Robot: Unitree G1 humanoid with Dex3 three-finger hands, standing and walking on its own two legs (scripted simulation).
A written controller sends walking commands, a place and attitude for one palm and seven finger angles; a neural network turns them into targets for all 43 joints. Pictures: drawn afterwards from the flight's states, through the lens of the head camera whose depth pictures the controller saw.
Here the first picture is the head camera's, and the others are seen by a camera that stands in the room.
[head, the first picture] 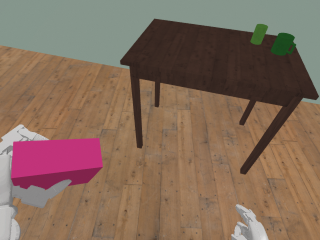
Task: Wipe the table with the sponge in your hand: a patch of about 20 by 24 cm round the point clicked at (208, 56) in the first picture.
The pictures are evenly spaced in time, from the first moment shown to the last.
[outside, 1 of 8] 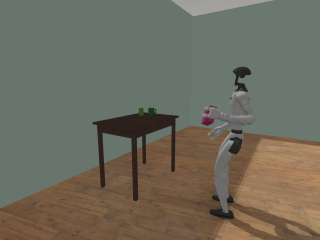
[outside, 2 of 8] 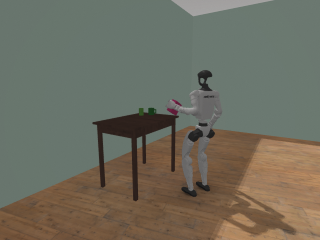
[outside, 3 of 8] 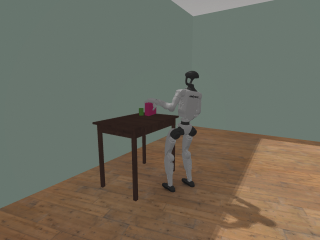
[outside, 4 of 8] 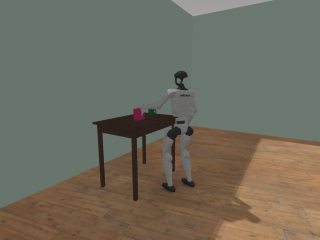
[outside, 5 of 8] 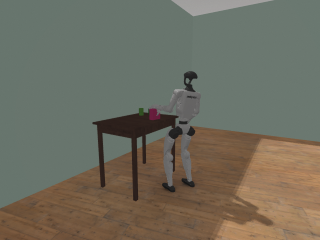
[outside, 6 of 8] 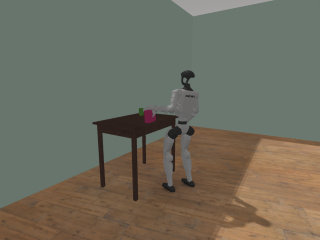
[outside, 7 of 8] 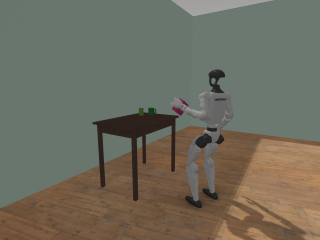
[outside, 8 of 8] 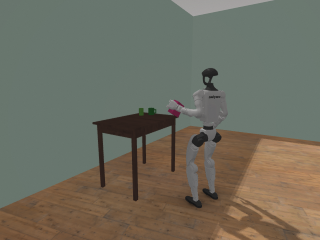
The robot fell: no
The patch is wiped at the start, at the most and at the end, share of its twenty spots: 0.00 1.00 1.00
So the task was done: no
